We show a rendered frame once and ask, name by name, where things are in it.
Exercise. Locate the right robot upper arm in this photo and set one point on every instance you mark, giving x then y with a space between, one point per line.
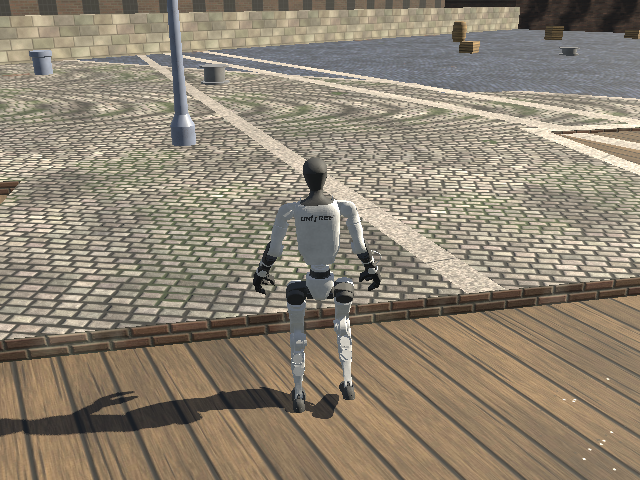
349 210

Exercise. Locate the robot right forearm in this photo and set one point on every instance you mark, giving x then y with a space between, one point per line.
368 260

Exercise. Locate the left robot upper arm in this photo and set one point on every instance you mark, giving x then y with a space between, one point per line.
285 212

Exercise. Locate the robot left forearm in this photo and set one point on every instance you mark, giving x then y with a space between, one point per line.
266 263

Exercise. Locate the right robot hand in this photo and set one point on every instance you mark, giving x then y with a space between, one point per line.
376 278

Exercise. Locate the robot left shin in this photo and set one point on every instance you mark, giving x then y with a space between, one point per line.
297 367

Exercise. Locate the robot right thigh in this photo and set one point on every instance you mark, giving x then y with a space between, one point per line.
343 297

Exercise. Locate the left robot hand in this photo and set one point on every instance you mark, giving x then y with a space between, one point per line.
264 280

